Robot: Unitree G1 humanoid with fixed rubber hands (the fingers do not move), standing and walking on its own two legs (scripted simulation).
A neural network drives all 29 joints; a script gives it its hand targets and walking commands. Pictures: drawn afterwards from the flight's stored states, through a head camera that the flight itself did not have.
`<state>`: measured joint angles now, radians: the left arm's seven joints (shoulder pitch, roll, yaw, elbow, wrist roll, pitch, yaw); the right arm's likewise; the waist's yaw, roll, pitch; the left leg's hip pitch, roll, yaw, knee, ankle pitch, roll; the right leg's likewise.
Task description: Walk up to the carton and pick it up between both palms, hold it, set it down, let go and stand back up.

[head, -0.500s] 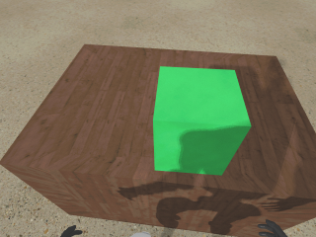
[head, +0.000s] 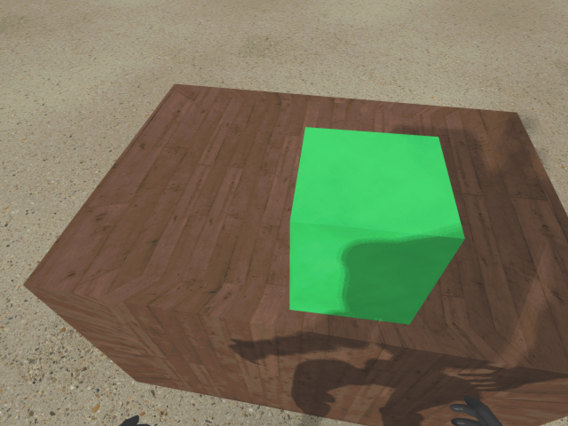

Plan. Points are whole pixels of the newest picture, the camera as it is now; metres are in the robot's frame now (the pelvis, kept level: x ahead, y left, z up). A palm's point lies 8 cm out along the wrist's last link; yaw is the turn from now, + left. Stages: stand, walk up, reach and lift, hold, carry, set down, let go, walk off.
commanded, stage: reach and lift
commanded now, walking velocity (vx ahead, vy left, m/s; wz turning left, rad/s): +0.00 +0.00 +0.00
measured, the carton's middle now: (359, 229) +0.42 -0.09 +0.01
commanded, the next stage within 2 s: none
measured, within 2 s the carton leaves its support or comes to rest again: neither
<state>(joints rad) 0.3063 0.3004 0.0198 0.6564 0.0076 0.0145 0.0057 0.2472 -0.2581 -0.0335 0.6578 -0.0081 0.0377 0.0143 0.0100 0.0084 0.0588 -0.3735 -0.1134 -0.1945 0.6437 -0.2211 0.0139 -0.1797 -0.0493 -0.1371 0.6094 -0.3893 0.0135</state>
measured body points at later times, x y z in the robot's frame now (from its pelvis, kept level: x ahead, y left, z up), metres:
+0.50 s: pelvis +0.02 -0.02 +0.02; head +0.02 +0.00 +0.47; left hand +0.23 +0.20 -0.07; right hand +0.17 -0.27 -0.05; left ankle +0.08 +0.10 -0.72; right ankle -0.04 -0.12 -0.72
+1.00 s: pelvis +0.04 -0.03 +0.02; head +0.02 -0.01 +0.47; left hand +0.24 +0.18 -0.04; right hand +0.18 -0.27 -0.03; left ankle +0.08 +0.10 -0.72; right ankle -0.04 -0.12 -0.72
